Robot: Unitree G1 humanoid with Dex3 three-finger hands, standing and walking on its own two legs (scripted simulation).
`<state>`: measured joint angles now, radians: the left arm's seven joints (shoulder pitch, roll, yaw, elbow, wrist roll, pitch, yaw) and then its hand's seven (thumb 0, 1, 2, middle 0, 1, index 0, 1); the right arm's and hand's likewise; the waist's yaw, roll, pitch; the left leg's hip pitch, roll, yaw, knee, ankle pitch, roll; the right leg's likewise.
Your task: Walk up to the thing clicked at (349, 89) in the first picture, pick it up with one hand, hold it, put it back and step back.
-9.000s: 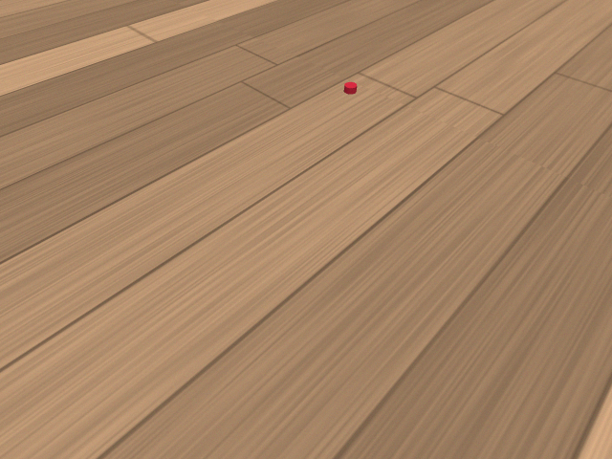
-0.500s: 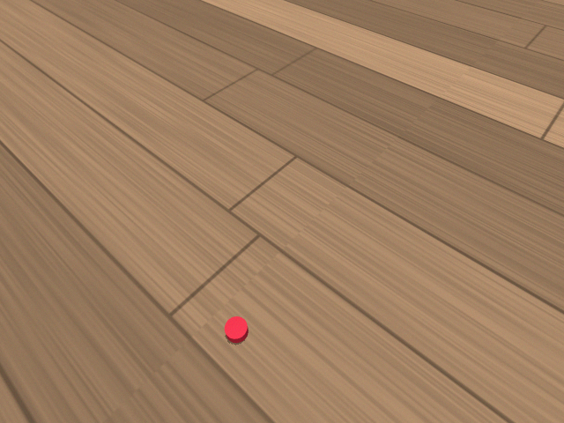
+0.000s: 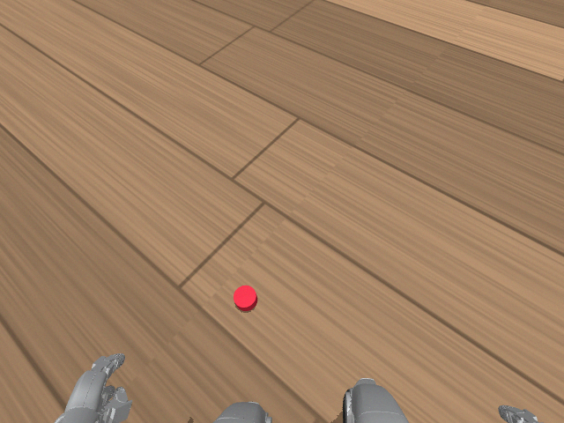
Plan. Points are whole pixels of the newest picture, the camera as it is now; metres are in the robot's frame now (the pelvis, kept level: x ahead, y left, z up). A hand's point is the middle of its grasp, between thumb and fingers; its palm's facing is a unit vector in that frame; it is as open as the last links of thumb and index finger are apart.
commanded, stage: walk up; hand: left
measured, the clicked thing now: (245, 298) +0.52 +0.21 -0.72
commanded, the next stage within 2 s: stand in 1.92 s
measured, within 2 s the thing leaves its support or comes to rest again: neither
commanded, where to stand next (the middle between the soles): +0.10 +0.00 m, yaw -5 degrees
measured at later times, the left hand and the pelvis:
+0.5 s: hand out of the picture +0.05 +0.25 -0.11, palm faces -0.06 -0.92 -0.39, open 7.4 cm; pelvis +0.01 -0.02 +0.03, yaw -3 degrees
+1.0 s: hand out of the picture +0.09 +0.26 -0.14, palm faces -0.10 -0.88 -0.46, open 7.4 cm; pelvis -0.03 -0.01 -0.01, yaw -6 degrees
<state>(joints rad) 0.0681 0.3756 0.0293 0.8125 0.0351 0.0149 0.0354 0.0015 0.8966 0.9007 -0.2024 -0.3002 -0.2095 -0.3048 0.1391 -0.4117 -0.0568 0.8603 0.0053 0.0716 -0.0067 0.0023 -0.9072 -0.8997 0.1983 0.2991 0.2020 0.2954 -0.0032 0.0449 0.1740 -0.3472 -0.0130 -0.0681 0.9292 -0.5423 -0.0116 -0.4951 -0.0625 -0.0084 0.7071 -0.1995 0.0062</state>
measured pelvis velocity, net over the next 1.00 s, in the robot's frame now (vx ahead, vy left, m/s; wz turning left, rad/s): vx -0.03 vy -0.01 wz -0.10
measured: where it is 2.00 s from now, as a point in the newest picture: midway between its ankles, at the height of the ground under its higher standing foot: outside the picture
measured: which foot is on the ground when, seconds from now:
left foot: up 0.00-0.02, down 0.04-0.36, up 0.38-0.68, down 0.70-1.00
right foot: down 0.00-0.06, up 0.08-0.30, down 0.32-0.72, up 0.74-0.96, down 0.98-1.00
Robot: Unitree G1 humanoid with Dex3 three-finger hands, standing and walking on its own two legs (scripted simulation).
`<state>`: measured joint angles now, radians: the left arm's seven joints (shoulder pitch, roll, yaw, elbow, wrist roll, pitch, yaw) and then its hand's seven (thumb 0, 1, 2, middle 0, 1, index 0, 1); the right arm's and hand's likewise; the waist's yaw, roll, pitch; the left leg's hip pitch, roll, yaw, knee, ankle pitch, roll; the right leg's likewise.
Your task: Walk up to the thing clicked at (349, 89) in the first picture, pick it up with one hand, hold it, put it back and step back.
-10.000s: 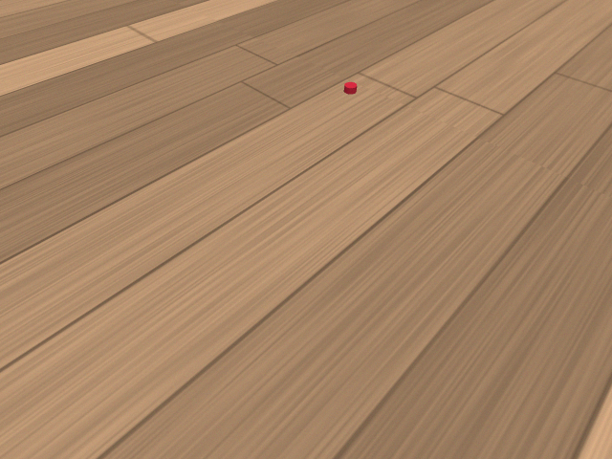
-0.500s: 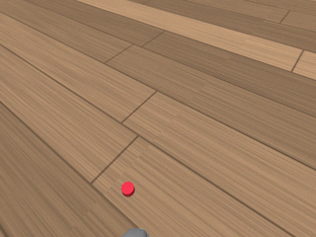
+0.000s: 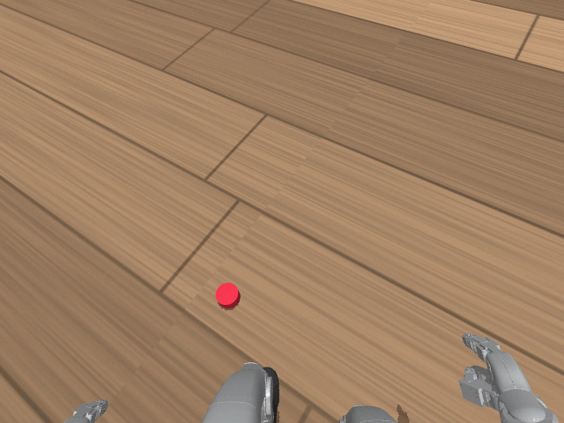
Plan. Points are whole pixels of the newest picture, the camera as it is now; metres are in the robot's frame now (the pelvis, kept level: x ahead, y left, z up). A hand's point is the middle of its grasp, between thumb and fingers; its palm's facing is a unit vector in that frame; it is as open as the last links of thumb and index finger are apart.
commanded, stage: walk up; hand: left
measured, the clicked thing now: (228, 295) +0.53 +0.27 -0.71
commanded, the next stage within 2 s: stand in 0.92 s
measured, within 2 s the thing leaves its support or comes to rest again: neither
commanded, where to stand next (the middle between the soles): +0.13 +0.03 m, yaw +0 degrees
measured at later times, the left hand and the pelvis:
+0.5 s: hand out of the picture +0.00 +0.27 -0.13, palm faces +0.06 -0.93 -0.35, open 7.4 cm; pelvis -0.05 +0.01 +0.02, yaw +5 degrees
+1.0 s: hand out of the picture +0.02 +0.28 -0.11, palm faces +0.06 -0.94 -0.34, open 7.4 cm; pelvis -0.05 +0.01 +0.05, yaw +4 degrees
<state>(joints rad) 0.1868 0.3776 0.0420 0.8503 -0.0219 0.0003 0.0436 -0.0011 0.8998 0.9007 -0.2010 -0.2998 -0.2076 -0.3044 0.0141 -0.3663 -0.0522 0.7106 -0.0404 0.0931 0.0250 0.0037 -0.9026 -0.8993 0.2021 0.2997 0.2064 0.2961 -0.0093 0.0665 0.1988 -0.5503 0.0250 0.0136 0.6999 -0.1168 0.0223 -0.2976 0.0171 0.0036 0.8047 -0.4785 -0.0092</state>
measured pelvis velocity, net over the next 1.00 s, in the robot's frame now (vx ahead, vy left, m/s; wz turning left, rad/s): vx -0.05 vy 0.01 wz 0.07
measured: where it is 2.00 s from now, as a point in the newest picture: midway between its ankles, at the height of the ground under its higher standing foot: outside the picture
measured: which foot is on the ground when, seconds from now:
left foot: down 0.00-0.02, up 0.04-0.28, down 0.30-1.00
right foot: down 0.00-1.00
